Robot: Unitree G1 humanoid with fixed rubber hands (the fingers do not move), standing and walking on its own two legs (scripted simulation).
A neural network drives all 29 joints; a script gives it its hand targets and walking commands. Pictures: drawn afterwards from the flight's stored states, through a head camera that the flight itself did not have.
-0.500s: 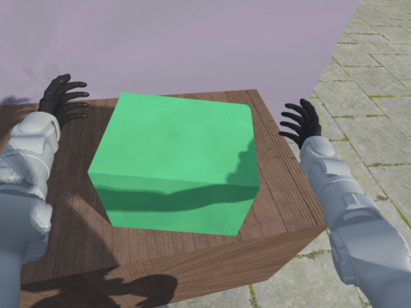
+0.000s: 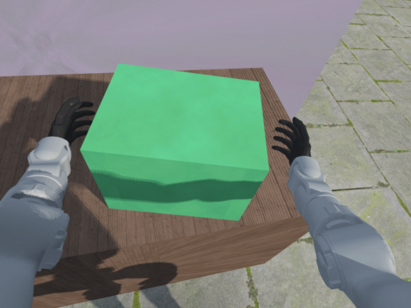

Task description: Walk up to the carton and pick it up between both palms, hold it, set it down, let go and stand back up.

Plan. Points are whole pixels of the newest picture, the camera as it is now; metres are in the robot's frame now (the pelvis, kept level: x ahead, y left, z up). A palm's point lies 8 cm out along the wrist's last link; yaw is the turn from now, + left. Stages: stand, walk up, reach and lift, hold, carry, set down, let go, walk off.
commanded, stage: reach and lift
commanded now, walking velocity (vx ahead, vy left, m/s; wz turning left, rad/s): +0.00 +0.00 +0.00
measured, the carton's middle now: (181, 146) +0.46 -0.03 +0.01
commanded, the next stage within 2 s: none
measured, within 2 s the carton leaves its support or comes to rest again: neither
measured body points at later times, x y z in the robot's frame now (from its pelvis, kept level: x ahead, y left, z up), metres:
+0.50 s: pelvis -0.01 +0.00 -0.01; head +0.07 +0.04 +0.43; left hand +0.48 +0.18 +0.05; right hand +0.40 -0.23 +0.05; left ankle +0.03 +0.09 -0.71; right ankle +0.00 -0.11 -0.71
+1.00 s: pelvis +0.00 +0.01 +0.00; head +0.08 +0.04 +0.44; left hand +0.48 +0.17 +0.05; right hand +0.40 -0.22 +0.05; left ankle +0.03 +0.10 -0.71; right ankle +0.00 -0.11 -0.71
